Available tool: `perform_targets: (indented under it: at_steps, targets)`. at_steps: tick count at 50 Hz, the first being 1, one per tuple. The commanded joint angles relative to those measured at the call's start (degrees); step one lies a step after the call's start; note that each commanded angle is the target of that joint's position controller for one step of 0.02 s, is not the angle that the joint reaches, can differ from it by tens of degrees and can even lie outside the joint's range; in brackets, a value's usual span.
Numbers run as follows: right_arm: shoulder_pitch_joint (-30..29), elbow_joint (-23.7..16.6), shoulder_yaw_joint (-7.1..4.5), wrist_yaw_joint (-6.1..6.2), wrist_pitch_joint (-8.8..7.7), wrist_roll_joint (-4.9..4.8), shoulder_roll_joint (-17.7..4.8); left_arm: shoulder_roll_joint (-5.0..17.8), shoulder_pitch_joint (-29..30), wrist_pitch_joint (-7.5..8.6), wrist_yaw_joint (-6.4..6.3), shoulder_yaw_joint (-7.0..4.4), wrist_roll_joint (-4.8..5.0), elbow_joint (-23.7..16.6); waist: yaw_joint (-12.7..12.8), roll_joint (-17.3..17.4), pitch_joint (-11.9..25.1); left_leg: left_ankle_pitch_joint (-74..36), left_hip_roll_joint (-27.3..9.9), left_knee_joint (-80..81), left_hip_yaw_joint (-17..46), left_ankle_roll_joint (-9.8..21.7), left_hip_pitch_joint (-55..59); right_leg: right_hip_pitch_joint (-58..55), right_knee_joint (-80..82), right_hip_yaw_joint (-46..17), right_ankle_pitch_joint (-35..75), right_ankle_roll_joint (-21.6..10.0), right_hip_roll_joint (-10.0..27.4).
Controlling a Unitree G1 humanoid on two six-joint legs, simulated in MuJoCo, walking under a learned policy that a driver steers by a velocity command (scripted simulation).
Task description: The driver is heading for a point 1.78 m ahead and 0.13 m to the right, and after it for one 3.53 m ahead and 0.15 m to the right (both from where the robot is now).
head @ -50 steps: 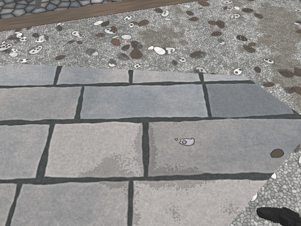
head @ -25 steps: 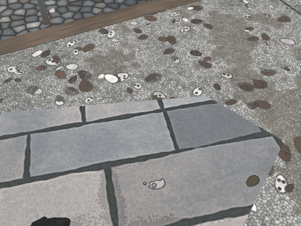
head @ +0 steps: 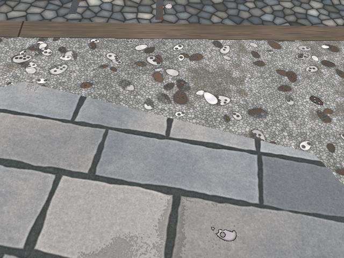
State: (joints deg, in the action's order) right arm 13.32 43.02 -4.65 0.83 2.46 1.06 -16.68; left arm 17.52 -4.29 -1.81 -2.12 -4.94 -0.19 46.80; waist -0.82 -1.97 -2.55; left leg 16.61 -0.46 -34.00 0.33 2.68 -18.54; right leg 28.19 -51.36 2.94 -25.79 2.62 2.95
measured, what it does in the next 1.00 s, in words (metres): steps on the spot: right foot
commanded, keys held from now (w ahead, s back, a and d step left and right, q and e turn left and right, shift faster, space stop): q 0.06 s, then no key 0.94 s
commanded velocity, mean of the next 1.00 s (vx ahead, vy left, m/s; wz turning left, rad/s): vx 0.01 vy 0.00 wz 0.17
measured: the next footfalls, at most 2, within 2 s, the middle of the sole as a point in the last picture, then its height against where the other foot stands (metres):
right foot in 0.36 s outside the picture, level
right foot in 1.96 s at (180, 255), level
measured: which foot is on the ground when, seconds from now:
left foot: down 0.00-1.00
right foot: up 0.00-0.34, down 0.36-1.00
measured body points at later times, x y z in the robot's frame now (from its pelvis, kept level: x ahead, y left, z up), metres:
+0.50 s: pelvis +0.02 -0.02 +0.00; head +0.04 -0.02 +0.45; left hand +0.11 +0.27 -0.11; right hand +0.19 -0.26 -0.11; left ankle +0.02 +0.09 -0.73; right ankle +0.04 -0.14 -0.73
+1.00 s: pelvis +0.03 -0.03 +0.01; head +0.04 -0.03 +0.46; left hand +0.08 +0.25 -0.13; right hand +0.14 -0.28 -0.13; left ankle +0.02 +0.09 -0.73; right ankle +0.04 -0.14 -0.73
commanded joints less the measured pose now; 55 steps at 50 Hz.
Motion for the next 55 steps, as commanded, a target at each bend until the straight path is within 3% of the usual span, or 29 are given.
perform_targets:
  at_steps: [1, 2, 4, 8, 14, 16, 17, 18, 19, 20, 21, 22, 24, 26, 33, 55]
  targets:
    - [-3.9, -4.8, -2.47, 0.73, -2.64, -1.16, -10.4, 6.2, 2.2, 0.80, -1.14, -2.08, -0.46, -3.6, 1.1, 9.8, 4.3, -11.3, -13.6, 17.6, 19.5, 9.1, 8.6, 11.3, -11.5, -6.5, 2.4, -0.3, -0.8]
    - [-4.4, -4.9, -1.89, 1.06, -2.63, -1.43, -9.2, 6.0, 1.6, 0.92, -1.18, -2.22, -0.72, -3.3, 1.5, 10.0, 5.0, -14.8, -12.4, 16.9, 18.1, 8.8, 8.1, 9.6, -12.9, -6.3, 4.5, 0.1, -1.4]
    - [-3.3, -4.9, -1.30, 1.49, -2.50, -1.11, -7.9, 5.2, 0.6, 1.38, -0.87, -2.14, -0.10, -3.1, 1.6, 9.2, 7.3, -19.5, -11.4, 15.9, 16.6, 9.1, 10.5, 8.3, -12.6, -6.3, 7.2, 0.8, -2.2]
    - [-1.8, -4.2, -1.03, 1.85, -2.32, -0.98, -7.8, 3.2, 2.0, 1.54, -0.32, -1.06, 0.36, -3.1, -0.1, 9.7, 7.5, -20.0, -10.7, 14.9, 15.9, 9.2, 14.1, 5.3, -0.2, -6.2, 9.0, 2.1, -1.6]
    - [-3.7, -3.1, -0.63, 0.74, -1.59, -0.51, -8.3, 4.2, 1.1, 1.92, 0.86, -0.58, 0.88, -2.5, -1.2, 10.3, 5.5, -21.0, -11.1, 13.4, 18.6, 10.8, 9.3, -6.3, 12.2, -4.6, 5.0, 1.4, -1.7]
    - [-5.2, -2.6, -0.02, 0.62, -1.38, -1.03, -7.3, 3.5, -1.0, 2.36, 1.28, -0.30, 0.80, -1.6, 0.5, 9.2, 5.4, -23.0, -9.9, 11.2, 18.6, 9.6, 8.8, -11.2, 21.3, -3.9, 9.8, 0.4, -2.2]
    - [-5.3, -2.1, 0.32, 0.65, -1.32, -1.45, -6.7, 3.2, -2.6, 2.71, 1.59, -0.08, 0.40, -0.9, 1.9, 8.1, 5.3, -22.4, -8.6, 10.3, 17.9, 7.8, 7.5, -15.8, 29.7, -3.6, 18.3, -0.6, -2.2]
    - [-3.8, -1.7, 0.70, 0.72, -1.62, -1.11, -5.6, 4.8, -3.7, 2.98, 1.62, -0.22, -0.44, -0.6, 1.6, 5.9, 6.5, -18.5, -6.6, 9.3, 17.1, 5.0, 5.2, -21.5, 31.7, -6.7, 26.1, -1.9, 0.9]
    - [-1.2, -1.6, 0.99, 0.55, -2.12, 0.15, -4.5, 9.2, -4.6, 2.96, 1.39, -0.95, -1.14, -0.8, -0.9, -2.2, 8.6, -9.9, -1.6, 3.8, 12.5, 2.0, 1.9, -26.4, 29.4, -12.7, 39.3, -4.8, 8.0]
    - [-0.5, -1.2, 0.97, 0.47, -2.33, -0.19, -3.6, 8.4, -1.6, 2.79, 1.59, -0.59, -1.04, -0.2, -2.9, -8.7, 7.5, -0.7, 2.1, 5.0, 7.7, -0.5, 2.3, -21.2, 29.6, -15.4, 35.8, -10.3, 10.6]
    - [-2.7, -0.8, 0.87, 0.49, -2.34, 0.34, -5.1, 4.7, 1.0, 2.98, 1.87, 0.38, -0.81, -1.0, -1.9, -7.2, 6.7, -1.3, 1.0, 6.1, 7.4, -1.9, 5.6, -18.2, 31.2, -15.5, 28.9, -11.0, 9.6]
    - [-4.7, -0.9, 0.52, 0.55, -2.14, 0.20, -5.8, 4.2, 1.4, 3.23, 1.97, 0.61, -0.80, -0.8, -1.1, -6.6, 6.2, -4.5, 0.9, 6.6, 7.4, -1.9, 6.2, -17.8, 31.3, -13.7, 24.1, -9.1, 7.4]
    - [-5.8, -0.4, 0.33, 0.72, -1.28, -0.14, -6.0, 5.4, 0.7, 3.96, 2.02, 0.60, -0.57, -0.2, 0.0, -4.5, 5.2, -10.1, 0.4, 7.2, 8.4, -1.1, 7.4, -17.0, 30.6, -10.9, 20.6, -6.2, 4.6]
    - [-5.6, 0.3, 0.39, 0.59, -1.17, -0.40, -5.4, 5.1, -0.7, 4.28, 1.72, 0.92, -0.44, 0.9, 0.5, -2.2, 4.8, -12.2, 0.0, 8.1, 9.0, -0.4, 8.1, -17.0, 29.7, -9.1, 19.6, -4.9, 3.1]
    - [-4.7, 4.3, 0.45, 0.69, -1.88, -0.52, -4.6, 4.3, -1.7, 3.45, 1.17, 1.77, -0.31, 3.1, 1.5, 2.5, 3.3, -13.0, -0.2, 10.0, 9.6, -0.7, 7.4, -18.0, 28.4, -7.0, 17.7, -4.4, 1.0]
    - [-3.7, 14.6, 1.30, 1.40, -2.30, -0.84, -4.1, 3.8, -5.0, 3.21, 0.83, 3.21, -0.21, 9.9, 1.2, 1.9, 1.6, -12.1, 0.2, 11.2, 7.9, -1.4, 8.6, -17.2, 29.9, -5.9, 16.0, -4.2, -0.9]
Velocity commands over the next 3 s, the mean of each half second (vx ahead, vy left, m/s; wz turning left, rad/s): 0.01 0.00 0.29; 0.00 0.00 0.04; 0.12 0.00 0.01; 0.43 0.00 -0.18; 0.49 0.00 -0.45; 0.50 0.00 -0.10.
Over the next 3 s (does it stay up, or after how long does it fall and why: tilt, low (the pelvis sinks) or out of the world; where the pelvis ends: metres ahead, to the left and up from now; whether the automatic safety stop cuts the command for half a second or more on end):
stays up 0.88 -0.08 -0.01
